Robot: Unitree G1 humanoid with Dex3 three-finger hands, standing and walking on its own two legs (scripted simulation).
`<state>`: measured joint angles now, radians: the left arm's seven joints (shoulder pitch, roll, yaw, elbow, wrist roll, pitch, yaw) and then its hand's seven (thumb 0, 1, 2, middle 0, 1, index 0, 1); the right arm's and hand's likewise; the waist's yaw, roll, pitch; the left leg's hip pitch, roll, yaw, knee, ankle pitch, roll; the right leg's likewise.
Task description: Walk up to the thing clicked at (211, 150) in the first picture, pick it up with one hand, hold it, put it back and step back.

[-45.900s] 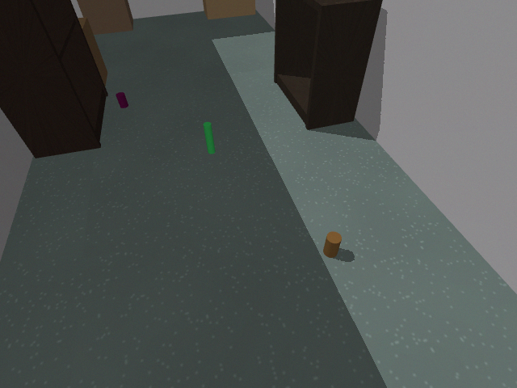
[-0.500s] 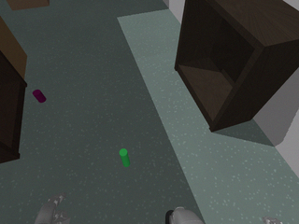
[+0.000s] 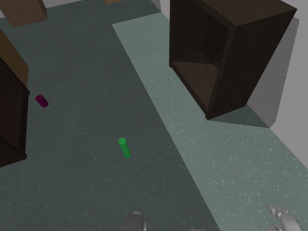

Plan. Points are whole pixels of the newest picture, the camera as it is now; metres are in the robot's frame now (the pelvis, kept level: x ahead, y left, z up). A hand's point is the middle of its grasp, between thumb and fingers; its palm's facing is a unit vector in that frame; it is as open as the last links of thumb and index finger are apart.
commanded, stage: step back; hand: left
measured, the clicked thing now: (125, 148) +0.66 +0.26 -0.65
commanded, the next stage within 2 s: stand in 1.76 s
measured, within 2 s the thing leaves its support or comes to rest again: neither
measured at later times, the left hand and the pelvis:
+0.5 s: hand out of the picture -0.07 +0.23 -0.14, palm faces +0.07 -0.94 -0.33, open 7.4 cm; pelvis -0.17 -0.03 +0.01, yaw +4 degrees
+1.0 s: hand out of the picture -0.23 +0.22 -0.13, palm faces +0.11 -0.90 -0.42, open 7.4 cm; pelvis -0.26 -0.07 +0.01, yaw +6 degrees
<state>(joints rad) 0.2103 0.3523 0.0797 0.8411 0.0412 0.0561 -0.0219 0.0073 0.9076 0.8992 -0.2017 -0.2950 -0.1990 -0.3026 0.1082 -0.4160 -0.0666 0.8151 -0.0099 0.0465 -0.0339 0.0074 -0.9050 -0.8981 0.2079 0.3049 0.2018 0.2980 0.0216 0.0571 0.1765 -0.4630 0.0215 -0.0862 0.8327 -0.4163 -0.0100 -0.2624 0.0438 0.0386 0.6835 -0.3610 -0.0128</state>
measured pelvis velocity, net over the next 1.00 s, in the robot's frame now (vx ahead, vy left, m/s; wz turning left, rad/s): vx -0.26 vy -0.07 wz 0.10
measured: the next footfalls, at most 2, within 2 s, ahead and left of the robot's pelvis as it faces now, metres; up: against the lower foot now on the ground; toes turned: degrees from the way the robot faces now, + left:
left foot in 0.28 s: -0.10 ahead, +0.09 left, +0.00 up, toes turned +3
right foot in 0.64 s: -0.21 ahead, -0.20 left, +0.00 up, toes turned +4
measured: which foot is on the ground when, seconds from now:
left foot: up 0.00-0.26, down 0.28-0.68, up 0.70-0.96, down 0.98-1.00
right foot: down 0.00-0.32, up 0.34-0.62, down 0.64-1.00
